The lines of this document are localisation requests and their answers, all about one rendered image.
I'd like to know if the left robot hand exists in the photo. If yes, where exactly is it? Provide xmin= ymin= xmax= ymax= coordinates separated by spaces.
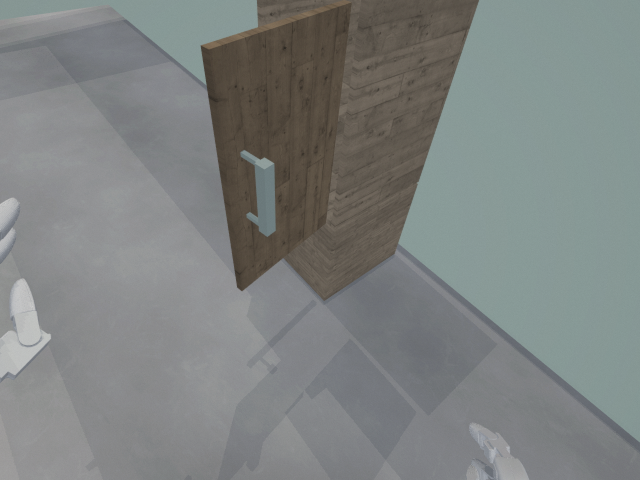
xmin=0 ymin=198 xmax=51 ymax=383

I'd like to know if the handle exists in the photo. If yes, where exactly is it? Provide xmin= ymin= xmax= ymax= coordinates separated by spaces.
xmin=240 ymin=150 xmax=276 ymax=237

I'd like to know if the right robot hand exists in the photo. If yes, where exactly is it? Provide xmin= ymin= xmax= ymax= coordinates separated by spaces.
xmin=465 ymin=422 xmax=529 ymax=480

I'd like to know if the cupboard door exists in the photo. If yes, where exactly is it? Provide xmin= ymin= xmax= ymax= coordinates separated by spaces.
xmin=201 ymin=0 xmax=352 ymax=291

